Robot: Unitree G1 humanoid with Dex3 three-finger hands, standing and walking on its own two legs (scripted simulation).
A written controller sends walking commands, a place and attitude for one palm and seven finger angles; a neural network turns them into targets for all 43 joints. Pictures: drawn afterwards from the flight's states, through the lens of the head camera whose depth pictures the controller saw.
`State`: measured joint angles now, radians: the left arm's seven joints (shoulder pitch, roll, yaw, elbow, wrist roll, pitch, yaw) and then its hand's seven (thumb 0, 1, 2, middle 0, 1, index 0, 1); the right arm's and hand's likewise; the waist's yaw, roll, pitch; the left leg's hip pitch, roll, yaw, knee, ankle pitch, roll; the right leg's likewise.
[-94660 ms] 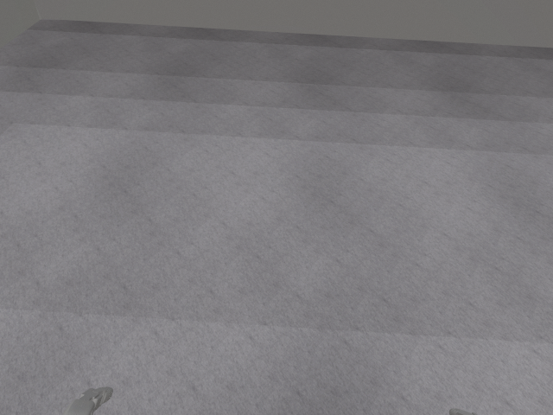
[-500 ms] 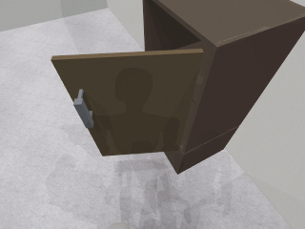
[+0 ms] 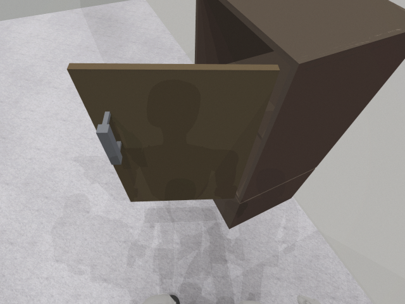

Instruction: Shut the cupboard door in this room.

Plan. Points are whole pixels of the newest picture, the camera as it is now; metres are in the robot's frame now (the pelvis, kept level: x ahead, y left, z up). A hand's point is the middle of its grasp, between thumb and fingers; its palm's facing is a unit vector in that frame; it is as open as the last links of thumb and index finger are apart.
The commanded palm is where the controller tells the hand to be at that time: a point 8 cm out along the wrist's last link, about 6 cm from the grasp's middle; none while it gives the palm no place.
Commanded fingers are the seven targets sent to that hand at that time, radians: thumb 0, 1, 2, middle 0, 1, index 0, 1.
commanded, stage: come to a stop and stand still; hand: left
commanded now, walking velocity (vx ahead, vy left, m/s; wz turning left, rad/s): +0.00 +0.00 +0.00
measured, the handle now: (112, 138) +0.44 +0.25 +0.01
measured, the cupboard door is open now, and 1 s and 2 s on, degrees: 67 67 67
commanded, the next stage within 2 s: look again from close up in 0.72 s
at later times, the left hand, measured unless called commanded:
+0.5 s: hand out of the picture -0.01 +0.15 -0.18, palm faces -0.03 -0.97 -0.24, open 7.3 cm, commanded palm none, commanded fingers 0.00 0.90 0.90 -0.20 -0.30 -0.20 -0.30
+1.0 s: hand out of the picture -0.05 +0.16 -0.18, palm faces +0.02 -0.97 -0.23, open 7.4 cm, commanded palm none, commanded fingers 0.00 0.90 0.90 -0.20 -0.30 -0.20 -0.30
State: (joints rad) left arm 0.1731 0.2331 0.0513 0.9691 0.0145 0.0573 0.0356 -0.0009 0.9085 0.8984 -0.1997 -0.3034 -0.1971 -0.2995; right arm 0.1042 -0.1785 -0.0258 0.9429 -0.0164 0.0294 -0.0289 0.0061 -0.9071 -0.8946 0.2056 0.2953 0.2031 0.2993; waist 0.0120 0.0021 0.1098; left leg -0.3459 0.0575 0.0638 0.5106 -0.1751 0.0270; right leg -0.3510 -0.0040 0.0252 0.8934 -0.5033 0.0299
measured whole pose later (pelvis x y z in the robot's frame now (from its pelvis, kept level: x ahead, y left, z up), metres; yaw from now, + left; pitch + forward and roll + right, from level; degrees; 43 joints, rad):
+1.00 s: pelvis -0.05 -0.03 -0.01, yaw +0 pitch -2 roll -1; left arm 0.32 0.22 0.01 1.06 0.03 -0.01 0.01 0.00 0.91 0.90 -0.20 -0.30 -0.20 -0.30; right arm 0.22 -0.23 -0.02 1.02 -0.01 -0.01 -0.01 0.01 -0.91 -0.89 0.20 0.29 0.20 0.30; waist 0.01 0.00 0.03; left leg -0.36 0.01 -0.05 0.50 -0.12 -0.02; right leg -0.23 -0.01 0.03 0.56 -0.31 0.02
